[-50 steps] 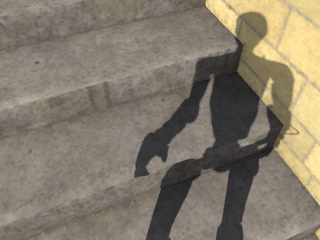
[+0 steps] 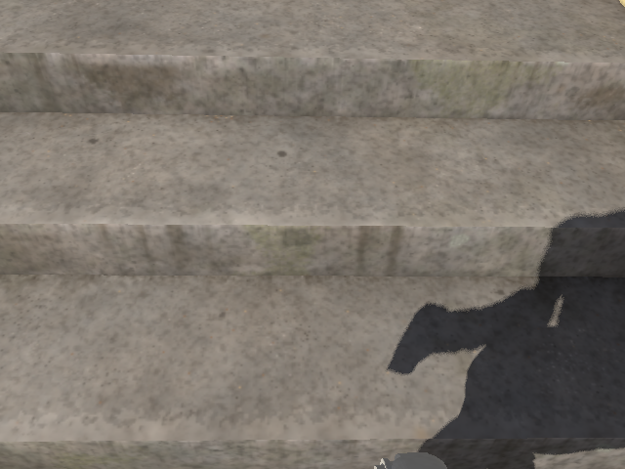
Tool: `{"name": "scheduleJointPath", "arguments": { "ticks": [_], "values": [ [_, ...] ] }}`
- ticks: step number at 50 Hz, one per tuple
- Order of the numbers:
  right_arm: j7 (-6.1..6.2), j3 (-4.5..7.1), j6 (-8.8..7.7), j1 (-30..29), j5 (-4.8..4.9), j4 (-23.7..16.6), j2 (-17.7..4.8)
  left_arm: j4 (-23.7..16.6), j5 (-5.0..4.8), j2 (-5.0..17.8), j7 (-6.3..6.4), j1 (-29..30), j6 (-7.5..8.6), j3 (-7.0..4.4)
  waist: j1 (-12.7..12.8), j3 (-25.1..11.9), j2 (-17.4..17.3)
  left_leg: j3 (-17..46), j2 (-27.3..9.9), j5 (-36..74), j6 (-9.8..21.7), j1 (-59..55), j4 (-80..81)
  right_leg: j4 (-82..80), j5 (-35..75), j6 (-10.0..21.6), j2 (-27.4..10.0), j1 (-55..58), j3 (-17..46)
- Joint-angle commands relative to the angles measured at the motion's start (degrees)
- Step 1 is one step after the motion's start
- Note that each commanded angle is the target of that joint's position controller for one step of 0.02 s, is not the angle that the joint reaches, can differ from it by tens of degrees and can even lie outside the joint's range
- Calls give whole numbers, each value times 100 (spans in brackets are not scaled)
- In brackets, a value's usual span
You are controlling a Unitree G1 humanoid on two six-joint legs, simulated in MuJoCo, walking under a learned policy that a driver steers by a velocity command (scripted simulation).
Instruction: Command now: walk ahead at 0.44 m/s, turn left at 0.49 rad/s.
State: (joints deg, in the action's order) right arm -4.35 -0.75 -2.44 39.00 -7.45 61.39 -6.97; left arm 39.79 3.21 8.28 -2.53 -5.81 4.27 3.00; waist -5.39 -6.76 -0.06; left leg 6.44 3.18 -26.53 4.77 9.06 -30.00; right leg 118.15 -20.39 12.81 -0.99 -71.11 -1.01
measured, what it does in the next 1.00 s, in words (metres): climbs: right foot 0.15 m higher, then left foot 0.15 m higher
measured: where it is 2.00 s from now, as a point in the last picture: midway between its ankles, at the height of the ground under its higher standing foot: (319, 46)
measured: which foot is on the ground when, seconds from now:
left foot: down 0.00-0.16, up 0.18-0.66, down 0.68-1.00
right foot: up 0.00-0.12, down 0.14-0.70, up 0.72-1.00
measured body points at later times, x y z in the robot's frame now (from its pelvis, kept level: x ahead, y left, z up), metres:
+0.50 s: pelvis +0.30 -0.02 +0.15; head +0.30 -0.01 +0.60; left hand +0.16 +0.15 +0.00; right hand +0.52 -0.19 +0.05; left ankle +0.39 +0.13 -0.30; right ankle +0.23 -0.11 -0.58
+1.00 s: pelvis +0.62 +0.06 +0.29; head +0.62 +0.05 +0.74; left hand +0.78 +0.27 +0.17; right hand +0.53 -0.16 +0.14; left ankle +0.58 +0.15 -0.43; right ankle +0.66 -0.08 -0.18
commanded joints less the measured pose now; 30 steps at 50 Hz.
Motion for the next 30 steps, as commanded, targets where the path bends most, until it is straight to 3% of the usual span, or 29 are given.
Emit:
{"name": "scheduleJointPath", "arguments": {
  "ticks": [1,2,3,4,5,6,7,8,9,10,11,12,13,14,15,16,17,18,20,21,22,25,26,27,28,29,30],
  "values": [
    [68,-91,-295,-773,-20,-404,-635,-1030,-186,357,45,1604,-20,101,324,971,-152,1270,-1219,-297,891,1412,2106,-1742,920,-229,-416,-265,-201],
    [-25,-112,-325,-1128,152,-683,-748,-1233,-157,323,0,2310,-216,167,323,993,-159,1123,-1301,90,943,2736,3012,-2677,755,-439,-458,1369,-603],
    [-85,-68,-295,-1100,308,-664,-999,-1432,-95,208,-51,2780,-339,239,353,987,-540,991,-1254,486,963,3362,3437,-3213,71,-609,-248,2554,-796],
    [-123,-22,-385,-1061,493,-742,-1249,-1311,-65,165,-198,2539,-342,237,596,929,-1148,865,-1415,3095,1130,3149,3243,-3303,-131,-808,114,3327,-1185],
    [-190,76,-497,-957,498,-698,-1592,-1130,-148,421,-274,2239,-360,177,697,697,-1139,611,-1550,6257,1121,2091,2621,-3899,88,-812,351,3386,-1241],
    [-239,209,-527,-720,550,-550,-1881,-873,-188,529,-334,1680,-427,151,869,392,-1202,355,-1580,8853,1046,734,1974,-4744,454,-794,556,3372,-1353],
    [-295,323,-563,-702,527,-495,-1984,-584,-217,809,-314,930,-381,30,967,20,-1132,111,-1537,9972,789,-233,993,-5662,343,-643,669,3765,-1102],
    [-307,332,-557,-272,242,-285,-1593,-126,-61,1008,-243,-354,-347,-122,1142,-879,-528,223,-1369,9477,517,328,-649,-6074,1235,-259,405,5609,-117],
    [-388,89,-534,763,-116,-245,-687,358,-178,1075,-201,-1755,-268,-171,1147,-2733,1027,690,-539,6057,443,2437,-2226,-7281,801,1084,-742,8618,3013],
    [-404,273,-356,-365,227,-366,-757,900,94,1379,-59,-3246,-305,-313,1849,-1851,1579,1212,519,2143,281,3806,-4879,-9005,-827,1349,-1402,8280,5318],
    [-377,322,-344,-1370,494,-571,-647,1178,118,1474,46,-3207,-110,-344,1772,-274,1231,1401,333,2480,349,4960,-6924,-9408,-2783,654,-1350,6838,5392],
    [-204,327,-371,-1727,549,-663,-613,1101,-37,1324,94,-2103,18,-363,1365,295,721,1267,146,2796,368,5163,-7588,-9338,-2732,660,-1368,5757,5044],
    [-27,238,-354,-2008,450,-814,-449,1256,-51,686,71,-1452,34,-243,972,128,31,1176,117,2933,594,5151,-7975,-9254,-1498,724,-1377,5289,4255],
    [61,176,-276,-2309,410,-1014,-409,1454,-19,90,3,-1054,5,-118,648,65,-465,1122,6,2956,783,5197,-8130,-9329,-658,628,-1428,4982,3588],
    [80,103,-162,-2256,393,-1021,-331,1566,0,-345,-18,-653,-14,9,323,-46,-335,1052,-127,2950,962,5308,-8457,-9523,-79,513,-1374,4717,3163],
    [103,58,-62,-2177,397,-990,-216,1655,-53,-503,-8,-363,33,41,105,39,-223,1036,-174,2740,1036,5575,-8462,-9649,289,346,-1157,4606,2482],
    [68,6,22,-2190,397,-1006,-253,1850,6,-515,-21,-545,65,34,0,128,-251,841,-222,2782,1099,5893,-8455,-9709,654,226,-994,4647,1875],
    [2,-9,67,-2344,465,-1064,-238,1911,36,-336,-86,-594,98,-53,-9,261,-178,522,-347,2310,1084,5951,-8394,-9887,613,192,-914,4550,1312],
    [-18,-43,17,-2954,524,-1321,-280,1981,315,-273,-67,-710,176,-24,-9,427,38,18,-497,2326,1118,5944,-8055,-10151,743,-41,-566,4204,538],
    [-21,-67,-46,-3214,502,-1419,-367,2006,384,-203,-36,-834,224,-16,64,357,-36,-176,-587,2544,1051,5875,-7633,-10220,1037,-98,-446,4179,320],
    [-53,-158,-24,-3572,519,-1448,-252,2261,421,-78,10,-1691,186,-34,435,300,447,-448,-602,2012,976,6524,-8655,-10297,1176,106,-613,4871,537],
    [123,-292,-77,-4445,592,-1807,-270,2747,576,-8,39,-2881,122,6,754,674,161,-183,-666,1218,1074,8630,-8714,-10235,1444,116,-1097,6923,948],
    [152,-292,-79,-4972,575,-2060,-431,2833,554,16,-1,-3091,149,22,875,632,-59,-463,-835,1418,1068,8506,-7554,-10403,1268,59,-1064,7123,844],
    [198,-293,-18,-5378,603,-2292,-468,2917,534,-26,-59,-3330,151,53,964,563,96,-682,-1029,1867,966,8175,-6826,-10627,1309,31,-1149,7011,900],
    [101,-310,126,-5799,514,-2442,-406,2636,434,16,-171,-3001,122,58,983,557,319,-1252,-1065,2229,882,6877,-6108,-11116,1636,125,-1029,6005,478],
    [19,-429,287,-6485,502,-2719,-177,2585,346,12,-310,-2911,95,86,1043,687,507,-1157,-1089,1624,712,5387,-5723,-11736,1520,134,-1200,4690,459],
    [-85,-426,376,-6064,445,-2650,2,2270,139,219,-367,-2404,170,56,636,686,761,-1444,-825,1396,515,4199,-5591,-11700,2826,160,-1238,4271,219]
  ]
}}
Velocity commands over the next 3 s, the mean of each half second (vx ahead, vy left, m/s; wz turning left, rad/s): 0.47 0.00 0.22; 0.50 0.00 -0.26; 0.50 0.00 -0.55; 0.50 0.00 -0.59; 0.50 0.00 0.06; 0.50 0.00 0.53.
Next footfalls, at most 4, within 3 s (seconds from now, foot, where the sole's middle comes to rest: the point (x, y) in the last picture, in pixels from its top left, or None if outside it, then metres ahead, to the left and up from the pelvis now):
0.14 right None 0.26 -0.11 -0.62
0.68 left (206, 371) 0.62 0.15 -0.47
1.24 right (332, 182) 0.95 -0.10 -0.32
1.72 left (272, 31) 1.30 0.00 -0.17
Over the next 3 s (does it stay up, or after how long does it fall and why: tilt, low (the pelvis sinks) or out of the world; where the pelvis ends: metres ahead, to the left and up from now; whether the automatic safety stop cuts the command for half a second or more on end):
stays up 1.66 -0.35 0.72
